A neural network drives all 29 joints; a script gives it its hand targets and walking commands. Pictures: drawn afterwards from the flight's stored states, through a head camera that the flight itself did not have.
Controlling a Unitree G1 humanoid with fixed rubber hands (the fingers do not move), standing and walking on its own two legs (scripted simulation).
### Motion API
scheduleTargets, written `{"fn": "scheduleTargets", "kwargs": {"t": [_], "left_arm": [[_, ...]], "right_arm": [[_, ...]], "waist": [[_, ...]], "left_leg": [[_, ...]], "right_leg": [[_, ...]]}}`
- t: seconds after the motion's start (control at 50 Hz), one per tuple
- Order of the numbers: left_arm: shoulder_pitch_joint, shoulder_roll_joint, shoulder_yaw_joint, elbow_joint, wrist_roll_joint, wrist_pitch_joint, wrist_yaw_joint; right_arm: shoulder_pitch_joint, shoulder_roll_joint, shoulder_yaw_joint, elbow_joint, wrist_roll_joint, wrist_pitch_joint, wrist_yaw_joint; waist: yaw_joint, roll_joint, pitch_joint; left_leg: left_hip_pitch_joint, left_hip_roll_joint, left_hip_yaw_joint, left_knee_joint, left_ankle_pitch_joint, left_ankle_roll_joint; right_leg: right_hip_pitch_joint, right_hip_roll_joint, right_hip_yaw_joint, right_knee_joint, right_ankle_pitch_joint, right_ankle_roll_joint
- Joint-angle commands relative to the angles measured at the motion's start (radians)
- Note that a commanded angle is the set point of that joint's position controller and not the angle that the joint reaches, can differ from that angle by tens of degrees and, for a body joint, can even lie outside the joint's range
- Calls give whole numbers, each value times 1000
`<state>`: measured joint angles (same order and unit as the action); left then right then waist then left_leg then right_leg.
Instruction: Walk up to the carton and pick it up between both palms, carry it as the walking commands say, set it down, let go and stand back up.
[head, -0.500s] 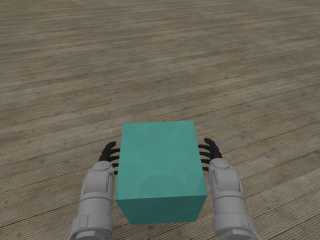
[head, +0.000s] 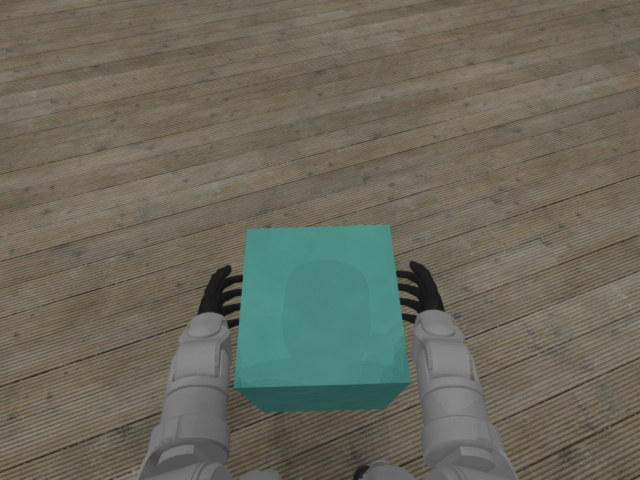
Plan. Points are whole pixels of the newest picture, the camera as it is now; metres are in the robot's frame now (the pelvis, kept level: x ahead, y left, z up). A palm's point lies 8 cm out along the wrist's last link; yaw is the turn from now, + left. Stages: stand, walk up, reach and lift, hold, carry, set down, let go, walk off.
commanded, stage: set down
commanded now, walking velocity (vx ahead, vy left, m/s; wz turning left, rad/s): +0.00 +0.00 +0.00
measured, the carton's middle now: (321, 326) +0.34 +0.02 -0.11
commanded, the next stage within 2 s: none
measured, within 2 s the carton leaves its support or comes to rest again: neither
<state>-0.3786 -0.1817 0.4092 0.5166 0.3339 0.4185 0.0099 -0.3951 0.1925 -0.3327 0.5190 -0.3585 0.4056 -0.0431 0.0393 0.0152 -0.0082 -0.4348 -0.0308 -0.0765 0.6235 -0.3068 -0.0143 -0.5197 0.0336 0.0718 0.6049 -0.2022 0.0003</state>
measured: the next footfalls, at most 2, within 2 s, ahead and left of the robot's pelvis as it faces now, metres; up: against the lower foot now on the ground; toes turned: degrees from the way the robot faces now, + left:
none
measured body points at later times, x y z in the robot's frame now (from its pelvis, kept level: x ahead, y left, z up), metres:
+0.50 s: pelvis -0.02 +0.01 -0.06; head +0.14 +0.00 +0.36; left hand +0.35 +0.18 -0.12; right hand +0.37 -0.12 -0.12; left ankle +0.00 +0.13 -0.72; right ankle +0.06 -0.12 -0.72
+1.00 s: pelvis -0.03 +0.00 -0.13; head +0.17 -0.01 +0.27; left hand +0.38 +0.18 -0.20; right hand +0.39 -0.12 -0.20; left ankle +0.00 +0.13 -0.72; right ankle +0.06 -0.12 -0.72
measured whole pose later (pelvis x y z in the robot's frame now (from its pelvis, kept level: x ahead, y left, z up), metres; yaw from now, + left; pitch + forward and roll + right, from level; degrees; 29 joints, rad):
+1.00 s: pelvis -0.03 +0.00 -0.13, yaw +1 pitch +39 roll +1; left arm -0.69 -0.07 0.45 0.62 0.22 0.27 0.00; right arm -0.66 0.18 -0.39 0.54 -0.26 0.26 -0.12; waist 0.03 -0.01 -0.24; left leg -1.47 -0.09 -0.08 1.29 -0.49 -0.04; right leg -1.55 0.07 0.10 1.25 -0.36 0.03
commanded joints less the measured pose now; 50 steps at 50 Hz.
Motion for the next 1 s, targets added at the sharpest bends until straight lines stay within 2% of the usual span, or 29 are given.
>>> {"fn": "scheduleTargets", "kwargs": {"t": [0.0, 0.18, 0.34, 0.52, 0.76, 0.98], "left_arm": [[-553, -829, -483, 41, -167, -95, -254], [-612, -844, -511, 43, -159, -169, -259], [-677, -872, -544, 30, -173, -166, -274], [-721, -873, -536, 58, -181, -151, -285], [-799, -837, -528, 97, -213, -169, -285], [-896, -810, -523, 140, -242, -178, -268]], "right_arm": [[-455, 899, 489, 84, 157, -75, 242], [-513, 901, 521, 90, 144, -146, 238], [-576, 924, 544, 74, 154, -145, 247], [-626, 945, 532, 91, 160, -130, 245], [-698, 957, 543, 103, 189, -142, 202], [-797, 943, 541, 119, 220, -152, 158]], "waist": [[2, -19, -433], [-7, -13, -629], [-10, -17, -750], [-4, -30, -812], [4, -39, -936], [3, -40, -1014]], "left_leg": [[-129, -68, 6, -46, 195, 36], [-268, -84, 22, 70, 223, 20], [-384, -95, 37, 163, 172, 12], [-526, -106, 52, 265, 126, 9], [-707, -122, 67, 418, 120, 3], [-843, -137, 82, 547, 74, -6]], "right_leg": [[291, 57, 23, 19, 195, -5], [133, 71, 4, 138, 208, -3], [-9, 81, -13, 234, 148, -4], [-152, 91, -27, 333, 106, 2], [-281, 104, -41, 475, 129, 22], [-392, 122, -57, 601, 87, 35]]}}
